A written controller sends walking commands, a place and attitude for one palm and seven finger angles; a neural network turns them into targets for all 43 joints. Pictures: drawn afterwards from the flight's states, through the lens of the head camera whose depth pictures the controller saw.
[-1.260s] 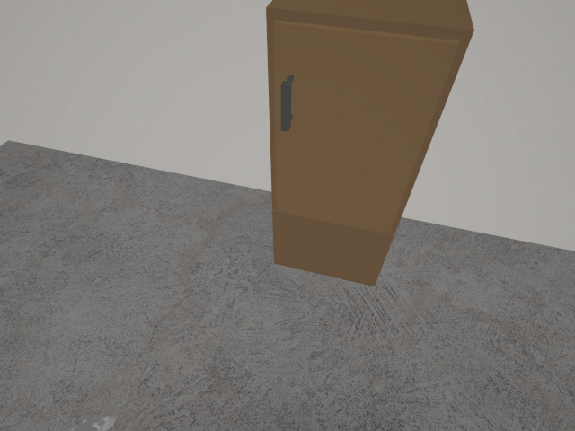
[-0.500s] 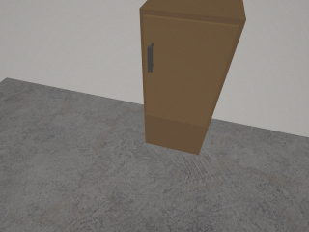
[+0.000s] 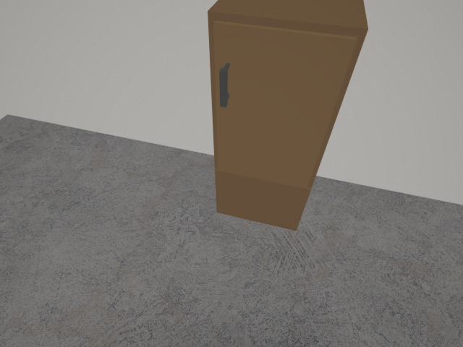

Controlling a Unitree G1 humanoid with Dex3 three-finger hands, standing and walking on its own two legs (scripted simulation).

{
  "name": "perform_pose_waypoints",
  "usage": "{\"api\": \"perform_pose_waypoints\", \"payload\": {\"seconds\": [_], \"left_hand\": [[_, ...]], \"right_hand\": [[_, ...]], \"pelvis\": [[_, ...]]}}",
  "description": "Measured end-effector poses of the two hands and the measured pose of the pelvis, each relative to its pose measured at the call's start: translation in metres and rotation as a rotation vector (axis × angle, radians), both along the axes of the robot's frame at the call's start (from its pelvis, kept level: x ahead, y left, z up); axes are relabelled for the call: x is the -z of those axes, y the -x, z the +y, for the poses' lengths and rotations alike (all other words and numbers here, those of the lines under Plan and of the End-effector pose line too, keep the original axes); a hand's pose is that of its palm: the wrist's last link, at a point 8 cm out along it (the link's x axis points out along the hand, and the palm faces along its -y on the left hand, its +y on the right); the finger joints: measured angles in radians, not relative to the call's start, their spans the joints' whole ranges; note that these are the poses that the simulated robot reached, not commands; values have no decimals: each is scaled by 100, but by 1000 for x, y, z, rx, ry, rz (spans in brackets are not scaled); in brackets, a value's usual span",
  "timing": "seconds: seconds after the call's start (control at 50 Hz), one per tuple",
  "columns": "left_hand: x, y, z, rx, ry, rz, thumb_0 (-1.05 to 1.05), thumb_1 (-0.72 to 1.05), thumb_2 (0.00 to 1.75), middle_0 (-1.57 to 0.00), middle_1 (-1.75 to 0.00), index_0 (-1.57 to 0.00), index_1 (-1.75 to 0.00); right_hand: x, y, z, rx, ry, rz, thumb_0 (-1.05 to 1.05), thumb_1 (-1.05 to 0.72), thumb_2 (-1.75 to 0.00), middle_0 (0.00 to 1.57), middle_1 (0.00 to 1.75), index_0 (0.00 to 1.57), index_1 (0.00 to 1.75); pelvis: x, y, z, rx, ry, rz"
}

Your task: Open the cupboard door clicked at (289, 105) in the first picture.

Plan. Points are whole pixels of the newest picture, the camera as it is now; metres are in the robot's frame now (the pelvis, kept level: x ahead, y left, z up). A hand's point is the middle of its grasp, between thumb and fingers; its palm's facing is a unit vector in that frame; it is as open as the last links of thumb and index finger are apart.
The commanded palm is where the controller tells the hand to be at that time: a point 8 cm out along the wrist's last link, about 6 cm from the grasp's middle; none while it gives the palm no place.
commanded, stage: look at it before walking up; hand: left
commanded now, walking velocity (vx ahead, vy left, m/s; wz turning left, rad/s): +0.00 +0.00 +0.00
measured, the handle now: (225, 85) +0.84 +0.07 +0.02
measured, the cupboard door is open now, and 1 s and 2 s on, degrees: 0 0 0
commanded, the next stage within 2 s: turn to face it in 0.28 s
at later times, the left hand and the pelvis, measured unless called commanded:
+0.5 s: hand out of the picture +0.07 +0.24 -0.16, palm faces -0.03 -0.95 -0.32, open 7.3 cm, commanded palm none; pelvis +0.01 +0.00 +0.00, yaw -1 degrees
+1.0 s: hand out of the picture +0.06 +0.19 -0.19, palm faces -0.14 -0.97 -0.20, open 7.3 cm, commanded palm none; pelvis -0.02 +0.01 -0.02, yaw -7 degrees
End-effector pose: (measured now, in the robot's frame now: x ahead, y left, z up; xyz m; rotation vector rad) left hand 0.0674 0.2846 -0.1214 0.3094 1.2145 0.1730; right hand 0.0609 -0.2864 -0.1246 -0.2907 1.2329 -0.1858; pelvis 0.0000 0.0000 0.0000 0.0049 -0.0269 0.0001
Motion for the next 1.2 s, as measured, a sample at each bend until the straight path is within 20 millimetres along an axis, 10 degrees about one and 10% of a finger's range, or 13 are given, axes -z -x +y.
{"api": "perform_pose_waypoints", "payload": {"seconds": [0.58, 0.88, 1.2], "left_hand": [[5, 3, -1, -3, 5, 39, 0, 91, 90, -20, -30, -20, -30], [28, 12, -46, 64, 104, 79, 0, 91, 90, -20, -30, -20, -30], [22, -12, -50, 131, 106, 71, 0, 91, 90, -20, -30, -20, -30]], "right_hand": [[1, -7, 8, 26, 0, -23, 0, -90, -90, 21, 29, 21, 30], [29, 70, 47, 182, -102, 69, 0, -90, -90, 21, 29, 21, 30], [32, 126, 60, 310, -127, 124, 0, -90, -90, 21, 29, 20, 30]], "pelvis": [[1, -4, 3, 36, 1, 5], [13, 12, 5, 110, -4, 15], [12, -3, 6, 196, 1, 15]]}}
